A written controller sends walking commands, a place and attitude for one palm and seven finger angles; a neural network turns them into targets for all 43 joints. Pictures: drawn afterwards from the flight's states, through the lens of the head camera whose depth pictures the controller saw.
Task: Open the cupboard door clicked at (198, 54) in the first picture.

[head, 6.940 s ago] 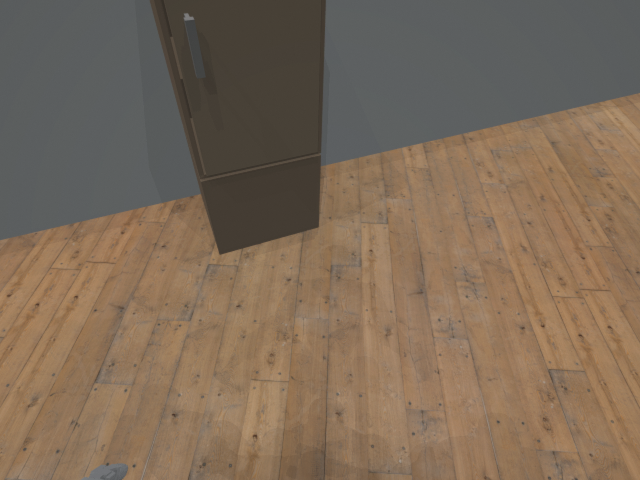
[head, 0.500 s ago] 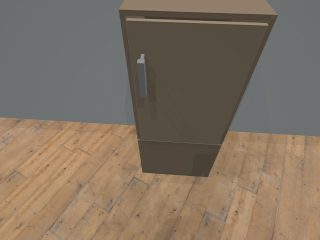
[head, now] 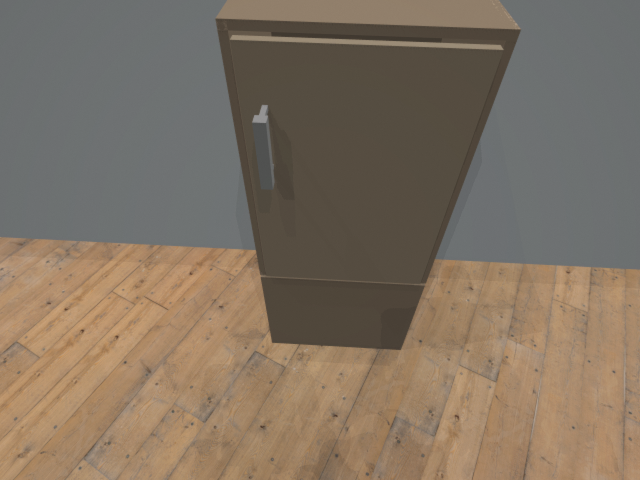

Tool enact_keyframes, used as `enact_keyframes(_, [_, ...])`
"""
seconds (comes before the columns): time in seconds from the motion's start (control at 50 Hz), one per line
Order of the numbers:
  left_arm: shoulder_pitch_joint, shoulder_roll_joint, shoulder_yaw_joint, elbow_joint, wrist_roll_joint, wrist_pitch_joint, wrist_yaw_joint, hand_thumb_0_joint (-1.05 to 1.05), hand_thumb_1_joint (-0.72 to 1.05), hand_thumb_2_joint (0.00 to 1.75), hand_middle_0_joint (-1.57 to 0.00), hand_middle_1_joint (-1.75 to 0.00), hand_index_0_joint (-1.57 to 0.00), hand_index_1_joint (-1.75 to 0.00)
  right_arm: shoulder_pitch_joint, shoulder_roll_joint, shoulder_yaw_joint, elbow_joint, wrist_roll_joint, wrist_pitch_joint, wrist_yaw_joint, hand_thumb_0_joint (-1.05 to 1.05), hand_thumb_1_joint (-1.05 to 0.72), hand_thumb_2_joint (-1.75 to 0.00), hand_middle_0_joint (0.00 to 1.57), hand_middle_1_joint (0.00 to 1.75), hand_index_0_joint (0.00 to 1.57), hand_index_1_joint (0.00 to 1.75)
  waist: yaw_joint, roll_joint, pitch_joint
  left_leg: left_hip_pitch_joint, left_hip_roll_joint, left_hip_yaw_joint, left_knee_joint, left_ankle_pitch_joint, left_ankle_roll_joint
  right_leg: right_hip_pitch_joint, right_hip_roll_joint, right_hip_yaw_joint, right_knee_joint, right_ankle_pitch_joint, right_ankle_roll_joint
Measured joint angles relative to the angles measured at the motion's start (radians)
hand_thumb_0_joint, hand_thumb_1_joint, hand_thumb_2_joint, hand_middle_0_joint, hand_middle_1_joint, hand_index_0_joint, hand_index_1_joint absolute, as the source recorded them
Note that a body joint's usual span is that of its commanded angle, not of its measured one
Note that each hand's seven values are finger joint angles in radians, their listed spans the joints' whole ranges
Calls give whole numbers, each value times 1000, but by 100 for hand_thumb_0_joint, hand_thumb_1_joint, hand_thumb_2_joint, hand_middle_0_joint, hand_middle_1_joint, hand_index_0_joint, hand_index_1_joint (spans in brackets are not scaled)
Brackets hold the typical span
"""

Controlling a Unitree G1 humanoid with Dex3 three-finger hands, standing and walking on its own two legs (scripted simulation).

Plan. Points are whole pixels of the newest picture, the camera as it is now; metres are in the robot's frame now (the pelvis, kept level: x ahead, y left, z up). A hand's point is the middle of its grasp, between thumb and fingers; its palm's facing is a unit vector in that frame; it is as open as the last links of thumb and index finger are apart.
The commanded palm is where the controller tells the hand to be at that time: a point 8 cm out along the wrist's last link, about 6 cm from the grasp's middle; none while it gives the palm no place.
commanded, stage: look again from close up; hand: left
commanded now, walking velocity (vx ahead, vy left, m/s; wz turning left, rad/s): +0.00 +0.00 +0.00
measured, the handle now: (266, 148) +0.63 +0.12 +0.07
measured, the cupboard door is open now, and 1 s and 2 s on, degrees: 0 0 0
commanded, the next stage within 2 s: shuffle to correct the standing spot in 0.60 s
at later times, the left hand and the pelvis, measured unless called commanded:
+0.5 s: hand out of the picture +0.04 +0.20 -0.18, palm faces +0.02 -0.98 -0.22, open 7.3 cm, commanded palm none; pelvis +0.02 +0.02 -0.01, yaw -1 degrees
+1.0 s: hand out of the picture +0.02 +0.18 -0.18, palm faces -0.04 -0.98 -0.19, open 7.4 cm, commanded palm none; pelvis +0.03 +0.00 -0.01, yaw -3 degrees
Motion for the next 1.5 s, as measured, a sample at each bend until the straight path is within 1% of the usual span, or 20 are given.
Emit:
enact_keyframes(0.1, [5,-4,-1,4,-1,-5,2,0,91,90,-20,-30,-20,-30,-7,9,3,2,2,-8,-3,0,-91,-89,20,30,20,30,3,1,2,5,1,1,-1,-7,-2,8,1,1,-8,-3,-1])
enact_keyframes(0.14, [13,-12,-9,-5,10,-26,14,0,91,90,-20,-30,-20,-30,-17,-1,7,-20,2,-9,6,0,-91,-89,20,30,20,30,9,22,1,-34,16,-18,71,-50,-2,-2,17,1,-9,0,1])
enact_keyframes(0.2, [26,-19,-17,-23,15,-42,13,0,91,90,-20,-30,-20,-30,-31,-18,1,-69,-3,-18,15,0,-91,-89,20,30,20,30,-7,51,-2,-64,23,-44,140,-92,-1,-23,30,-6,28,-22,0])
enact_keyframes(0.24, [24,-14,-15,-27,13,-44,13,0,91,90,-20,-30,-20,-30,-36,-22,4,-86,-8,-27,11,0,-91,-89,20,30,20,30,-10,47,-11,-62,9,-42,154,-105,2,-27,15,-5,59,-46,5])
enact_keyframes(0.42, [-3,34,-4,-64,12,-32,15,1,92,90,-20,-30,-20,-30,-51,-52,10,-101,-5,-36,2,2,-94,-89,20,30,20,30,13,21,-47,-29,-29,-16,145,-125,25,-22,-27,15,105,-89,29])
enact_keyframes(0.74, [-13,67,-4,-70,14,-17,1,0,91,90,-20,-30,-20,-30,-101,-54,18,-97,-1,-40,5,0,-92,-89,20,30,20,30,24,-22,-26,-16,-36,-3,103,-106,33,-17,-34,27,73,-70,39])
enact_keyframes(0.86, [10,69,3,-66,25,5,-14,0,91,90,-20,-30,-20,-30,-98,-43,10,-101,-10,-29,5,0,-91,-89,20,30,20,30,25,-39,-36,-29,-37,6,123,-121,33,-48,-38,33,124,-100,27])
enact_keyframes(0.96, [22,67,15,-73,33,25,-31,0,91,90,-20,-30,-20,-30,-90,-40,-6,-123,-17,-28,1,0,-91,-89,20,30,20,30,18,-35,-24,-47,-15,26,132,-128,22,-155,-36,15,271,-184,7])
enact_keyframes(1.0, [24,63,21,-79,33,22,-38,0,91,90,-20,-30,-20,-30,-79,-45,-11,-124,-18,-28,0,0,-91,-89,20,30,20,30,15,-21,-17,-52,0,21,144,-134,9,-158,-33,3,223,-153,7])
enact_keyframes(1.04, [30,60,26,-86,35,10,-41,0,91,90,-20,-30,-20,-30,-63,-53,-16,-115,-15,-21,0,0,-91,-89,20,30,20,30,18,-2,-19,-74,21,5,203,-184,8,-142,-18,-17,172,-62,1])
enact_keyframes(1.08, [41,59,29,-92,33,1,-35,0,91,90,-20,-30,-20,-30,-45,-55,-19,-100,-13,-3,3,0,-91,-89,20,30,20,30,24,2,-32,-127,25,-11,352,-305,24,-125,-7,-40,162,-70,-18])
enact_keyframes(1.1, [48,57,31,-95,31,-5,-30,0,91,90,-20,-30,-20,-30,-41,-55,-21,-93,-14,4,6,0,-91,-89,20,30,20,30,29,-2,-38,-159,23,-12,442,-326,30,-110,-5,-48,142,-75,-27])
enact_keyframes(1.14, [63,50,31,-93,30,-15,-21,0,91,90,-20,-30,-20,-30,-46,-56,-25,-89,-16,7,11,0,-91,-89,20,30,20,30,37,-10,-41,-212,23,-4,578,-314,33,-78,2,-56,92,-68,-39])
enact_keyframes(1.18, [76,38,26,-84,30,-23,-15,0,91,90,-20,-30,-20,-30,-63,-57,-29,-96,-16,2,14,0,-91,-89,20,30,20,30,35,-15,-37,-243,27,11,620,-291,27,-50,9,-61,46,-51,-44])
enact_keyframes(1.24, [89,20,15,-69,30,-31,-11,0,91,90,-20,-30,-20,-30,-99,-52,-27,-118,-12,-7,13,0,-91,-89,20,30,20,30,34,-18,-25,-246,28,35,539,-255,15,-21,21,-63,2,-39,-51])
enact_keyframes(1.32, [98,-4,-1,-47,25,-36,-6,0,91,90,-20,-30,-20,-30,-159,-36,-10,-134,1,-25,3,0,-92,-89,20,30,20,30,51,-11,-6,-173,13,32,298,-181,6,2,46,-52,0,-54,-51])
enact_keyframes(1.36, [105,-11,-6,-38,18,-34,-5,0,91,90,-20,-30,-20,-30,-177,-28,-2,-141,5,-36,-1,0,-92,-89,20,30,20,30,55,-7,-6,-107,7,28,166,-50,19,3,58,-46,41,-86,-48])
enact_keyframes(1.38, [101,-8,-5,-33,15,-29,-3,0,91,90,-20,-30,-20,-30,-185,-17,0,-142,6,-40,-4,0,-92,-89,20,30,20,30,53,-20,-5,-91,-1,31,155,-58,29,-2,50,-43,74,-107,-42])
enact_keyframes(1.44, [76,-2,0,-42,12,-11,13,0,91,90,-20,-30,-20,-30,-192,3,10,-158,10,-41,-13,0,-92,-89,20,30,20,30,60,-45,-10,-68,-18,45,153,-110,38,-29,22,-35,162,-114,27])
enact_keyframes(1.5, [32,1,5,-70,13,-1,13,0,91,90,-20,-30,-20,-30,-206,4,10,-170,7,-33,-17,0,-91,-89,20,30,20,30,66,-42,-4,-60,-33,56,132,-101,36,-56,-12,-19,191,-141,50])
